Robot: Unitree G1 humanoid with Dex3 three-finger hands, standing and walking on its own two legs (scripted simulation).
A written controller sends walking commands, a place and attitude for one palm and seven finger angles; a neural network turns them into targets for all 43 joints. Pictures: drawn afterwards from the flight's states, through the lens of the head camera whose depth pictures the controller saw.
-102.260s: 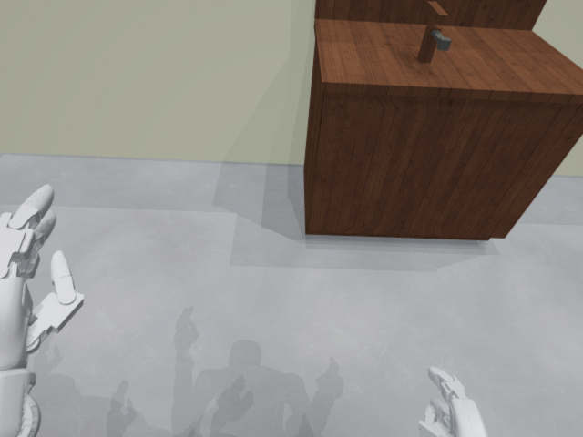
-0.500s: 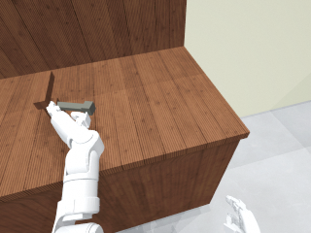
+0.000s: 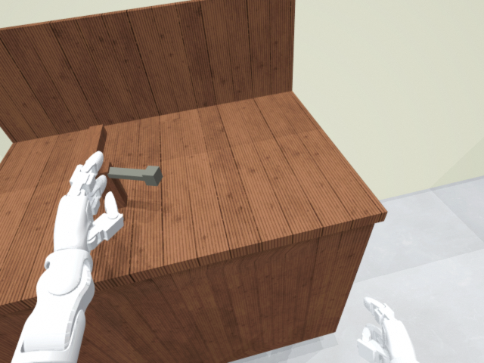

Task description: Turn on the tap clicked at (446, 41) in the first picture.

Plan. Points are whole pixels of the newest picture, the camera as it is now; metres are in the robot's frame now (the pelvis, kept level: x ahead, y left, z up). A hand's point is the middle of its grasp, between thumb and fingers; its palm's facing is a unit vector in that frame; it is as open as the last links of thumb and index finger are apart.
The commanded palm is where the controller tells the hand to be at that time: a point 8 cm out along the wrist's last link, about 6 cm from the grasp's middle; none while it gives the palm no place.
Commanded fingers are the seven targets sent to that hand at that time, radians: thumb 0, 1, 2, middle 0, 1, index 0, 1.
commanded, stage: draw the hand back beside the body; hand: left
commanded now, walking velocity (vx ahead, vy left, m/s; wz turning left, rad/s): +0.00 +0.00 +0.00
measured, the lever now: (152, 175) +0.42 +0.22 +0.10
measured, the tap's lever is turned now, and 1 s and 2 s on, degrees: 66 66 66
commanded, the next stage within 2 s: step back with the hand held close in 1.04 s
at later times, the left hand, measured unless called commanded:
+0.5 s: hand (70, 265) +0.19 +0.24 +0.16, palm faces +0.30 -0.90 -0.31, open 7.5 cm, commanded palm +0.16 +0.29 +0.17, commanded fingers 0.00 0.90 0.90 -0.20 -0.29 -0.20 -0.29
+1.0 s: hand (10, 266) +0.18 +0.31 +0.17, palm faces +0.41 -0.86 -0.30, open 7.4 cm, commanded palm +0.14 +0.35 +0.17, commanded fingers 0.00 0.90 0.90 -0.20 -0.30 -0.20 -0.30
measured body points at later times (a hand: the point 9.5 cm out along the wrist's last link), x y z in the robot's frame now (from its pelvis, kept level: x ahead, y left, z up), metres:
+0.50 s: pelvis -0.04 +0.03 +0.01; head -0.07 +0.00 +0.45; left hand +0.17 +0.29 +0.17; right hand +0.14 -0.20 -0.08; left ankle +0.01 +0.15 -0.74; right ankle -0.03 -0.04 -0.74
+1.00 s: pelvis -0.02 +0.07 +0.01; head -0.05 +0.06 +0.46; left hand +0.15 +0.36 +0.19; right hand +0.18 -0.14 -0.06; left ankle +0.01 +0.15 -0.74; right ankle -0.03 -0.04 -0.74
